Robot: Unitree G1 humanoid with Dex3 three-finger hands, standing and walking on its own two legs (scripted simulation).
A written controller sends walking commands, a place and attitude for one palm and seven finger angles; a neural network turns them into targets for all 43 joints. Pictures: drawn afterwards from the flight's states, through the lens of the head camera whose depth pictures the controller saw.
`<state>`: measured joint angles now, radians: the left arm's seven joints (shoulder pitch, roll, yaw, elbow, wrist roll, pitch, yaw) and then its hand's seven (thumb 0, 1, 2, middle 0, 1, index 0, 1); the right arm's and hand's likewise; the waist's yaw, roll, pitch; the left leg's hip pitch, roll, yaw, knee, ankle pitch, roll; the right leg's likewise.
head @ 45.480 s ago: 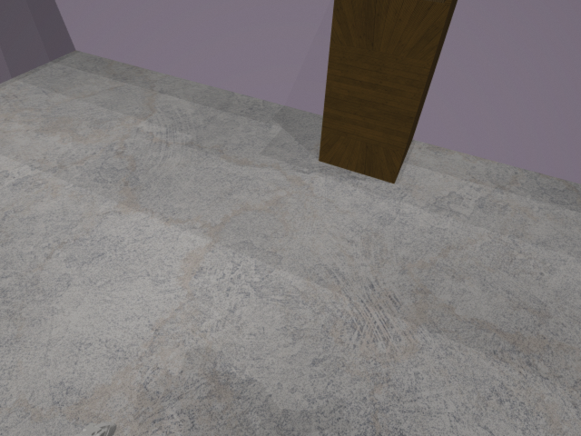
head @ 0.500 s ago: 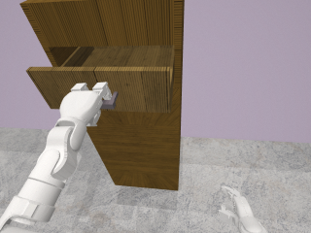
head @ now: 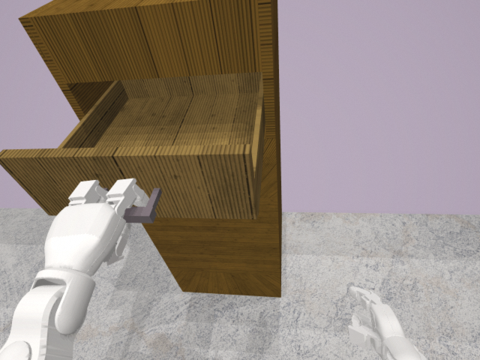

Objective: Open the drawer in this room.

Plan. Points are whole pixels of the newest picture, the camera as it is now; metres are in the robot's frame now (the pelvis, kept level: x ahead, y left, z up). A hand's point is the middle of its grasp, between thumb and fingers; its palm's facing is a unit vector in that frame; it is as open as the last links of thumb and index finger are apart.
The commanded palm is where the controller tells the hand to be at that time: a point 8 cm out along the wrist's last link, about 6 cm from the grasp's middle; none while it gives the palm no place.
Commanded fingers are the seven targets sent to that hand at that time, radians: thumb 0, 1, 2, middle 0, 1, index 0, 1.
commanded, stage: pull the drawer open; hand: left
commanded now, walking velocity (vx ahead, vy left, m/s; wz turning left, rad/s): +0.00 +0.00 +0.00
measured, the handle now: (124, 204) +0.29 +0.21 +0.16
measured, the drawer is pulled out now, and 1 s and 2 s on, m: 0.22 0.30 0.29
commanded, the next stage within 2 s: open the thumb to release the handle in 0.54 s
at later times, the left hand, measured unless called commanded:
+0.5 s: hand (88, 300) +0.16 +0.20 +0.14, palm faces +0.13 -0.11 -0.99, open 6.7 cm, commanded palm +0.11 +0.21 +0.20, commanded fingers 0.00 0.90 0.90 -0.40 -1.35 -0.40 -1.35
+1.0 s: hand (88, 295) +0.16 +0.20 +0.15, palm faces +0.15 -0.08 -0.99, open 9.5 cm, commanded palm +0.13 +0.21 +0.20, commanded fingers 0.00 -0.43 0.33 -0.31 -1.21 -0.31 -1.21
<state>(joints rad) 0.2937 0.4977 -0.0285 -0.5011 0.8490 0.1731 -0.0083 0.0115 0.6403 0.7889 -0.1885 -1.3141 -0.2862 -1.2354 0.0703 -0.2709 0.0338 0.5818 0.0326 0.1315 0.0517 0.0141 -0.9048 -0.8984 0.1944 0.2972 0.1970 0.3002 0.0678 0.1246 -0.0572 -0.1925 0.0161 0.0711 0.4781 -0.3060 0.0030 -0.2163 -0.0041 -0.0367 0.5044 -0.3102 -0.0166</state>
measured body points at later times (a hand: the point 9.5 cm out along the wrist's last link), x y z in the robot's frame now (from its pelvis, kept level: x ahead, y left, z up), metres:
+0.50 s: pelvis -0.01 -0.01 +0.00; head -0.03 -0.06 +0.44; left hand +0.14 +0.20 +0.20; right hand +0.22 -0.21 -0.09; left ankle -0.04 +0.11 -0.74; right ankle -0.03 -0.10 -0.74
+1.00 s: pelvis -0.05 -0.02 +0.00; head -0.08 -0.08 +0.45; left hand +0.15 +0.20 +0.20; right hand +0.18 -0.20 -0.09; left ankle -0.04 +0.11 -0.74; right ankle -0.03 -0.10 -0.74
